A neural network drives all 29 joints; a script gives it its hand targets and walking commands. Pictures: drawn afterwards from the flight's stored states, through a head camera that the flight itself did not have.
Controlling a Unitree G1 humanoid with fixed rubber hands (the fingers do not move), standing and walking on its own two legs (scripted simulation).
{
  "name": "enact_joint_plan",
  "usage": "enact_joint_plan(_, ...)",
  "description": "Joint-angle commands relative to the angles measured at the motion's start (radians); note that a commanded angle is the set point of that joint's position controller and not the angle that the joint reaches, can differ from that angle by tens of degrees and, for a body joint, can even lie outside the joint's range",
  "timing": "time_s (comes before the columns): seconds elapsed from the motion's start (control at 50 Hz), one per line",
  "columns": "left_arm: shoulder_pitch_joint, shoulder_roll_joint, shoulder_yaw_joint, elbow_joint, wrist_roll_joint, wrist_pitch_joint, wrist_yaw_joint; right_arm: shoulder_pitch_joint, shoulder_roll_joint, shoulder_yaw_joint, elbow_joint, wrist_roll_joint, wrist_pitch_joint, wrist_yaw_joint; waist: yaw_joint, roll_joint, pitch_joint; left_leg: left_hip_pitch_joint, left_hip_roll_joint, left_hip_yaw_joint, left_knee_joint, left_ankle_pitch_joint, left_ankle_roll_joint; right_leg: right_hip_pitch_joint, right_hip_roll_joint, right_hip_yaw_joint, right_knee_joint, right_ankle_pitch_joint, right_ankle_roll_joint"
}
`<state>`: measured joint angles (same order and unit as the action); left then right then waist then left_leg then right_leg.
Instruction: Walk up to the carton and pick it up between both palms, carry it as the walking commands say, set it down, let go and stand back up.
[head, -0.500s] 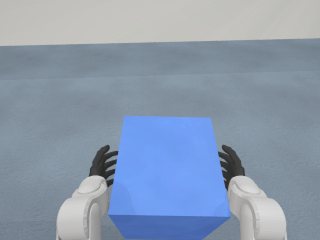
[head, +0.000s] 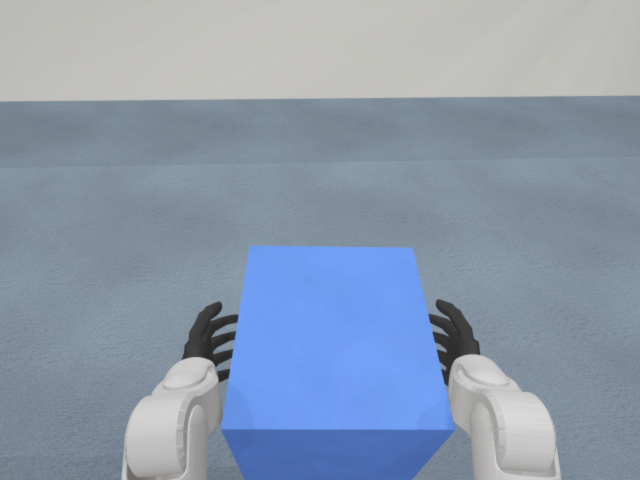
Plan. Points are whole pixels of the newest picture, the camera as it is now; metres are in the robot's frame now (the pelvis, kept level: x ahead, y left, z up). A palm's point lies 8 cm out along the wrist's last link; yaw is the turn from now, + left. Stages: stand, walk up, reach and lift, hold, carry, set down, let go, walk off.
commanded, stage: carry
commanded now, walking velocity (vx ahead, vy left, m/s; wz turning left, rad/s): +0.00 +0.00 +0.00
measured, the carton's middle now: (328, 373) +0.27 +0.00 +0.02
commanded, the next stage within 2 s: none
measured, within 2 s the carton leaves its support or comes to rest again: neither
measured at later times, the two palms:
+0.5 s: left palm (191, 372) +0.26 +0.18 +0.03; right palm (424, 359) +0.27 -0.11 +0.04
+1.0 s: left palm (195, 367) +0.28 +0.18 +0.02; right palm (419, 355) +0.29 -0.11 +0.03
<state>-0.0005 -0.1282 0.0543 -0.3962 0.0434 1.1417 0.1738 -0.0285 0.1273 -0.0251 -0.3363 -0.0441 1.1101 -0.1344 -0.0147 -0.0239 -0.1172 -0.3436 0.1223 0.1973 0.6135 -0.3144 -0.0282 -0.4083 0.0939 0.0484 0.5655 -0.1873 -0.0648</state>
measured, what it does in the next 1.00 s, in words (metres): stands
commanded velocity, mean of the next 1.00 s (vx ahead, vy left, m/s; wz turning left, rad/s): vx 0.00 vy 0.00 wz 0.00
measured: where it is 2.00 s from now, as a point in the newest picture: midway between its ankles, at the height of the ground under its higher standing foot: outside the picture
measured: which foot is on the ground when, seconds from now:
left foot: down 0.00-1.00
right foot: down 0.00-1.00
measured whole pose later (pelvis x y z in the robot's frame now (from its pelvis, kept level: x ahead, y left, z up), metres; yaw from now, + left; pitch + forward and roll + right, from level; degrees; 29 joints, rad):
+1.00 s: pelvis +0.01 +0.02 +0.00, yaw +0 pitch +3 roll -1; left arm -0.09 -0.13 0.12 0.04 0.11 0.69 0.12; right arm -0.14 0.13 -0.09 0.13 -0.13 0.66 -0.07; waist -0.01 -0.03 -0.04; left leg -0.35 0.11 0.20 0.61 -0.30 0.01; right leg -0.40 0.08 0.05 0.53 -0.18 -0.03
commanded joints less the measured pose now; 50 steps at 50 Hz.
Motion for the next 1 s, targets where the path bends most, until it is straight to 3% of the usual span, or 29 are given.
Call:
enact_joint_plan(0.0,-0.542,-0.825,-0.622,-0.143,-0.296,-0.084,-0.164,-0.455,0.808,0.548,-0.165,0.239,-0.068,0.123,0.015,-0.049,-0.164,0.151,-0.013,-0.075,-0.065,-0.122,0.012,0.031,-0.188,0.230,-0.232,0.074,0.032)
enact_joint_plan(0.02,-0.508,-0.868,-0.650,-0.196,-0.316,-0.064,-0.161,-0.515,0.836,0.613,-0.301,0.276,-0.059,0.114,0.008,-0.099,-0.160,0.155,-0.006,-0.092,-0.068,-0.104,0.020,0.022,-0.185,0.218,-0.237,0.016,0.022)
enact_joint_plan(0.08,-0.507,-0.699,-0.501,0.078,-0.187,-0.089,-0.158,-0.400,0.687,0.417,0.101,0.143,-0.070,0.128,0.008,0.072,-0.174,0.192,0.033,-0.122,-0.134,-0.113,0.050,-0.017,-0.140,0.172,-0.172,-0.006,0.005)
enact_joint_plan(0.1,-0.526,-0.766,-0.592,-0.088,-0.250,-0.090,-0.155,-0.403,0.761,0.502,-0.060,0.204,-0.067,0.128,0.008,0.030,-0.163,0.148,0.050,-0.137,-0.154,-0.153,0.050,0.013,-0.145,0.157,-0.170,-0.011,0.018)
enact_joint_plan(0.12,-0.524,-0.728,-0.550,0.004,-0.214,-0.103,-0.164,-0.487,0.713,0.484,-0.040,0.184,-0.092,0.125,0.014,-0.021,-0.148,0.136,0.030,-0.127,-0.141,-0.142,0.044,0.017,-0.163,0.182,-0.204,-0.015,0.018)
enact_joint_plan(0.14,-0.509,-0.671,-0.436,0.251,-0.129,-0.142,-0.171,-0.525,0.610,0.360,0.122,0.102,-0.142,0.128,0.009,0.065,-0.164,0.184,0.045,-0.141,-0.159,-0.132,0.050,-0.038,-0.133,0.139,-0.153,-0.009,0.016)
enact_joint_plan(0.16,-0.560,-0.666,-0.448,0.185,-0.151,-0.176,-0.171,-0.466,0.654,0.355,0.183,0.094,-0.166,0.130,0.009,0.058,-0.183,0.185,0.066,-0.145,-0.148,-0.092,0.056,0.007,-0.147,0.146,-0.159,0.064,0.023)
enact_joint_plan(0.18,-0.602,-0.872,-0.677,-0.165,-0.319,-0.171,-0.170,-0.561,0.854,0.600,-0.168,0.282,-0.162,0.128,0.018,0.016,-0.147,0.125,0.040,-0.100,-0.135,-0.143,0.040,0.047,-0.163,0.158,-0.210,0.048,0.047)
enact_joint_plan(0.22,-0.623,-0.785,-0.565,-0.033,-0.246,-0.199,-0.175,-0.489,0.772,0.468,-0.003,0.168,-0.176,0.133,0.014,-0.013,-0.209,0.160,0.023,-0.102,-0.118,-0.091,0.041,0.080,-0.171,0.151,-0.193,0.061,0.023)
enact_joint_plan(0.28,-0.571,-0.861,-0.677,-0.187,-0.312,-0.166,-0.169,-0.451,0.830,0.591,-0.188,0.238,-0.148,0.126,0.006,0.042,-0.174,0.165,0.018,-0.112,-0.144,-0.016,0.046,0.068,-0.161,0.133,-0.142,0.164,0.013)
enact_joint_plan(0.3,-0.530,-0.658,-0.447,0.164,-0.132,-0.190,-0.175,-0.416,0.605,0.358,0.163,0.074,-0.173,0.140,0.008,0.099,-0.202,0.189,0.031,-0.125,-0.187,-0.054,0.055,0.041,-0.140,0.112,-0.117,0.078,0.016)
enact_joint_plan(0.34,-0.568,-0.768,-0.607,-0.077,-0.227,-0.180,-0.160,-0.441,0.763,0.504,-0.044,0.187,-0.159,0.135,0.006,0.100,-0.157,0.198,0.071,-0.172,-0.229,-0.150,0.080,-0.016,-0.107,0.087,-0.090,-0.004,0.023)
enact_joint_plan(0.38,-0.570,-0.591,-0.384,0.365,-0.072,-0.250,-0.187,-0.457,0.554,0.267,0.348,0.003,-0.241,0.156,0.005,0.120,-0.177,0.218,0.082,-0.159,-0.184,0.005,0.080,0.000,-0.127,0.086,-0.101,0.097,0.024)
enact_joint_plan(0.42,-0.643,-0.685,-0.500,0.101,-0.170,-0.318,-0.200,-0.501,0.709,0.407,0.158,0.110,-0.296,0.171,0.016,0.039,-0.225,0.212,0.048,-0.105,-0.118,0.017,0.048,0.100,-0.158,0.112,-0.156,0.166,0.023)
enact_joint_plan(0.44,-0.660,-0.618,-0.401,0.327,-0.082,-0.361,-0.211,-0.561,0.599,0.297,0.331,0.023,-0.340,0.185,0.019,0.031,-0.210,0.172,0.022,-0.101,-0.126,-0.027,0.048,0.114,-0.157,0.108,-0.154,0.157,0.035)
enact_joint_plan(0.46,-0.631,-0.673,-0.471,0.177,-0.145,-0.376,-0.209,-0.548,0.659,0.379,0.168,0.089,-0.358,0.175,0.018,0.025,-0.253,0.209,0.022,-0.093,-0.098,-0.033,0.046,0.129,-0.175,0.140,-0.150,0.236,0.038)
enact_joint_plan(0.5,-0.617,-0.617,-0.390,0.391,-0.077,-0.428,-0.222,-0.579,0.587,0.308,0.327,0.026,-0.417,0.180,0.020,-0.017,-0.220,0.163,0.008,-0.106,-0.103,-0.043,0.050,0.138,-0.185,0.154,-0.160,0.215,0.036)
enact_joint_plan(0.52,-0.614,-0.718,-0.511,0.166,-0.172,-0.423,-0.213,-0.594,0.678,0.431,0.071,0.132,-0.416,0.173,0.019,0.005,-0.241,0.198,0.007,-0.096,-0.109,-0.071,0.049,0.125,-0.185,0.156,-0.195,0.135,0.033)
enact_joint_plan(0.56,-0.665,-0.745,-0.556,0.062,-0.214,-0.414,-0.208,-0.534,0.736,0.473,0.052,0.151,-0.393,0.169,0.014,0.066,-0.237,0.226,0.022,-0.125,-0.146,-0.007,0.066,0.088,-0.168,0.120,-0.147,0.139,0.028)
enact_joint_plan(0.6,-0.582,-0.625,-0.425,0.334,-0.100,-0.431,-0.214,-0.492,0.618,0.353,0.305,0.043,-0.410,0.176,0.019,0.010,-0.257,0.225,0.017,-0.092,-0.111,-0.070,0.075,0.109,-0.159,0.118,-0.169,0.123,0.040)
enact_joint_plan(0.64,-0.621,-0.707,-0.546,0.147,-0.163,-0.417,-0.211,-0.484,0.698,0.430,0.171,0.095,-0.398,0.184,0.009,0.099,-0.258,0.267,0.035,-0.116,-0.141,0.060,0.075,0.076,-0.152,0.074,-0.103,0.188,0.012)
enact_joint_plan(0.68,-0.614,-0.615,-0.468,0.265,-0.112,-0.441,-0.220,-0.442,0.610,0.364,0.304,0.040,-0.417,0.193,0.013,0.090,-0.278,0.300,0.044,-0.093,-0.114,0.262,0.070,0.072,-0.154,0.061,-0.071,0.292,0.005)
enact_joint_plan(0.7,-0.651,-0.692,-0.552,0.148,-0.170,-0.437,-0.221,-0.533,0.665,0.451,0.124,0.112,-0.422,0.193,0.011,0.093,-0.262,0.290,0.058,-0.107,-0.135,0.311,0.060,0.083,-0.155,0.052,-0.073,0.291,0.009)
enact_joint_plan(0.72,-0.623,-0.625,-0.432,0.390,-0.083,-0.451,-0.225,-0.530,0.569,0.342,0.314,0.030,-0.442,0.198,0.016,0.093,-0.270,0.295,0.052,-0.078,-0.116,0.307,0.067,0.090,-0.151,0.049,-0.056,0.268,0.007)
enact_joint_plan(0.76,-0.676,-0.616,-0.446,0.363,-0.092,-0.470,-0.234,-0.523,0.594,0.347,0.382,0.030,-0.454,0.213,0.017,0.083,-0.218,0.233,0.039,-0.109,-0.149,0.034,0.075,0.096,-0.157,0.080,-0.115,0.132,0.014)
enact_joint_plan(0.78,-0.634,-0.682,-0.499,0.262,-0.130,-0.465,-0.227,-0.540,0.639,0.406,0.215,0.081,-0.451,0.200,0.015,0.065,-0.246,0.235,0.045,-0.109,-0.162,0.039,0.081,0.117,-0.156,0.077,-0.119,0.141,0.014)
enact_joint_plan(0.82,-0.631,-0.593,-0.403,0.486,-0.046,-0.489,-0.246,-0.534,0.572,0.325,0.461,0.003,-0.476,0.220,0.019,0.014,-0.218,0.229,0.042,-0.096,-0.127,0.077,0.068,0.114,-0.153,0.073,-0.124,0.201,0.008)
enact_joint_plan(0.84,-0.676,-0.627,-0.438,0.301,-0.107,-0.488,-0.232,-0.608,0.571,0.355,0.226,0.059,-0.477,0.201,0.010,0.034,-0.239,0.226,0.029,-0.114,-0.140,0.014,0.081,0.106,-0.146,0.092,-0.122,0.149,-0.002)
enact_joint_plan(0.98,-0.656,-0.578,-0.386,0.433,-0.059,-0.524,-0.232,-0.559,0.537,0.307,0.401,0.016,-0.509,0.206,0.017,0.042,-0.265,0.217,0.040,-0.118,-0.169,-0.005,0.076,0.127,-0.153,0.068,-0.128,0.112,0.007)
